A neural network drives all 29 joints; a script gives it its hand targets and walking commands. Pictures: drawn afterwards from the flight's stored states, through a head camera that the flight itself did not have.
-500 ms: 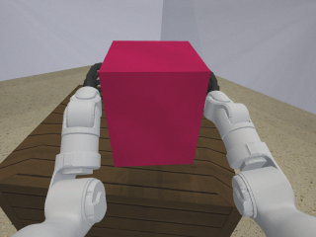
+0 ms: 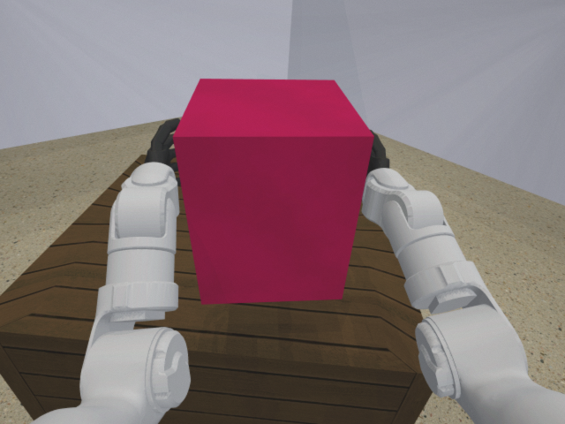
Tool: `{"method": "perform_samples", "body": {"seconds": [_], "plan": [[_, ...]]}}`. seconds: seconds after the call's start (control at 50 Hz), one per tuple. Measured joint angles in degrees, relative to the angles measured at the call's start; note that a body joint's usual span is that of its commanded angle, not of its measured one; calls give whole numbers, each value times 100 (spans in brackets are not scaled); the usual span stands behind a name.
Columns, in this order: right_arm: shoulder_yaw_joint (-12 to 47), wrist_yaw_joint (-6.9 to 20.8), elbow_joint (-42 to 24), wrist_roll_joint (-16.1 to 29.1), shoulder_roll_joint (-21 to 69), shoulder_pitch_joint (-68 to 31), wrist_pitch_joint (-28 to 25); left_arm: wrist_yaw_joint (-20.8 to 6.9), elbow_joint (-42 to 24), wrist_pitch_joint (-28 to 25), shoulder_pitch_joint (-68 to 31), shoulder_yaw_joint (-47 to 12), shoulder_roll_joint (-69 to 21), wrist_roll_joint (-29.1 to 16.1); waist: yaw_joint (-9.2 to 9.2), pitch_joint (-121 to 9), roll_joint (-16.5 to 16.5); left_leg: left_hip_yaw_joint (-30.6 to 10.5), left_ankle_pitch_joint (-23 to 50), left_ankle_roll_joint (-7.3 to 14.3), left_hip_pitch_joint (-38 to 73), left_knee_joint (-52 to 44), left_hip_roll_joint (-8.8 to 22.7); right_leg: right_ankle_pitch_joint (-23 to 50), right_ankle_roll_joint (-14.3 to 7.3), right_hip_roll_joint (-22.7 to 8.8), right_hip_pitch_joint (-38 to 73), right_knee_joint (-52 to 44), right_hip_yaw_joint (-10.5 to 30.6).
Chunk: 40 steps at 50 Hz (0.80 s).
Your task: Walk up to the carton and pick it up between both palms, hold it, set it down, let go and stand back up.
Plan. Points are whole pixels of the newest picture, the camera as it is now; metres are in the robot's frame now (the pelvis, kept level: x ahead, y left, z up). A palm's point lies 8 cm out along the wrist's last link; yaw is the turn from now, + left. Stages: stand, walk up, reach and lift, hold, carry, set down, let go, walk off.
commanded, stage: hold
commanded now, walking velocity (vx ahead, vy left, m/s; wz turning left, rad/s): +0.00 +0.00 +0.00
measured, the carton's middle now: (270, 187) +0.38 -0.01 +0.23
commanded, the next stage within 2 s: none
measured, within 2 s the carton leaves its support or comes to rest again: neither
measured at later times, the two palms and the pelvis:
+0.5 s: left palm (159, 171) +0.37 +0.14 +0.26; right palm (373, 176) +0.37 -0.15 +0.26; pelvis +0.00 +0.00 +0.00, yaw +0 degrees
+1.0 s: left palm (157, 172) +0.37 +0.15 +0.26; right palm (372, 177) +0.36 -0.15 +0.26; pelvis +0.00 +0.00 +0.00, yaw +0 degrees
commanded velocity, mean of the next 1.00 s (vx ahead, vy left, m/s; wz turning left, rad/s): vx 0.00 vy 0.00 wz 0.00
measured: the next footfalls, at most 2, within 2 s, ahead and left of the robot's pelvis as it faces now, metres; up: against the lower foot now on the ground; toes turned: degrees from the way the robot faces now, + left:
none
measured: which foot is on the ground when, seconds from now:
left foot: down 0.00-1.00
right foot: down 0.00-1.00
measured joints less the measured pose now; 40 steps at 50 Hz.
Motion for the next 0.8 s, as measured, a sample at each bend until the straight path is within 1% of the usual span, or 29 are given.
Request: {"method": "perform_samples", "body": {"seconds": [0.14,0.24,0.36,0.6,0.8], "plan": [[-143,40,103,-54,25,-125,-48,16,80,-40,-116,-31,43,14,17,-43,0,6,24,5,-75,6,-12,5,6,-9,-90,38,9],[-253,93,352,-95,25,-289,-28,17,330,-29,-309,58,33,93,41,-42,-18,10,55,13,-56,-49,-27,5,6,-24,-100,45,13],[-47,54,238,-26,-2,-175,-70,10,185,-18,-183,17,51,44,17,-29,-19,0,31,1,-29,-33,-6,20,-2,-2,-33,-18,7],[-172,39,161,-26,20,-138,-31,38,146,-32,-140,-28,32,28,-2,-1,-7,-21,2,3,-33,8,-10,0,-5,2,-17,-6,-7],[-26,15,87,19,-25,-80,-24,14,94,2,-139,21,5,57,22,53,45,0,-11,15,-2,17,-17,-11,8,-3,8,6,18]]}}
